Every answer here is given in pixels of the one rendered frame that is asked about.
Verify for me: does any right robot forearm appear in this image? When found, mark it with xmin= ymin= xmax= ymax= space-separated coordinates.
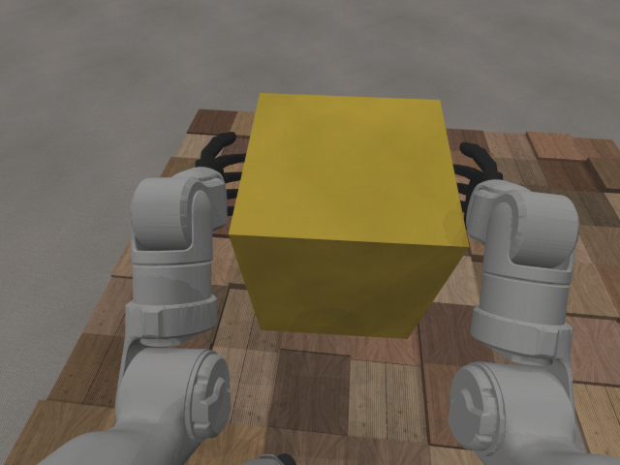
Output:
xmin=466 ymin=179 xmax=579 ymax=439

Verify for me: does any robot left upper arm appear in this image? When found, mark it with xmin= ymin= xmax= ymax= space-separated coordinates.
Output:
xmin=37 ymin=348 xmax=232 ymax=465

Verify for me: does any robot right hand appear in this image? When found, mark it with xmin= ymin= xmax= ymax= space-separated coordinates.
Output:
xmin=453 ymin=142 xmax=503 ymax=230

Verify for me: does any carton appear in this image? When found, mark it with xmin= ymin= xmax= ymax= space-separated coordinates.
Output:
xmin=229 ymin=93 xmax=469 ymax=339

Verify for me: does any robot left hand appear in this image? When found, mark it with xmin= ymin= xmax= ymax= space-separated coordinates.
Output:
xmin=195 ymin=132 xmax=246 ymax=216

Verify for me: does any left robot forearm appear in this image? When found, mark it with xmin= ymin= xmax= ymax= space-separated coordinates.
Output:
xmin=115 ymin=167 xmax=228 ymax=417

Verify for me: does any robot right upper arm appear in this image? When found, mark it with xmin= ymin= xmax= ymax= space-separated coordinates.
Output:
xmin=448 ymin=361 xmax=620 ymax=465

